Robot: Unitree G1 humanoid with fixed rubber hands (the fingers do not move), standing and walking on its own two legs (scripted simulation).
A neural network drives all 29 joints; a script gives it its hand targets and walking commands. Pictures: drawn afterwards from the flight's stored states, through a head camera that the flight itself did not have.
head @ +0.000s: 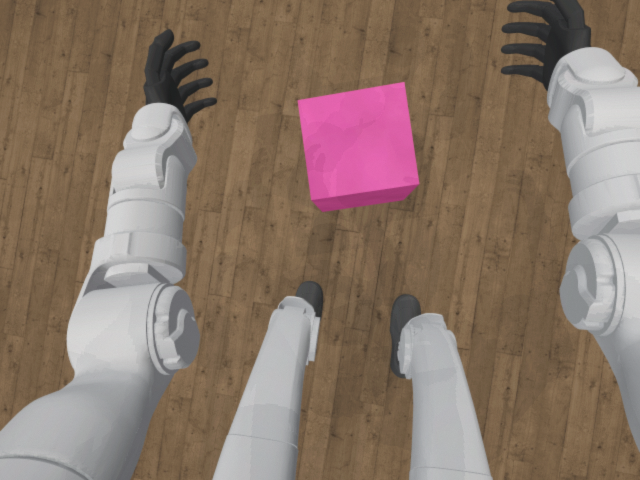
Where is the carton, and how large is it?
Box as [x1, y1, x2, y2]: [298, 82, 418, 211]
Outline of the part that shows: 403,82 298,100 311,200 322,211 401,200 418,184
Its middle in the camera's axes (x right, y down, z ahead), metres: +0.08 -0.18 +0.87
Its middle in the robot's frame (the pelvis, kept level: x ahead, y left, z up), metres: +0.55 +0.05 -0.54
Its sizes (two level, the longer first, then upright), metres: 0.210 0.200 0.250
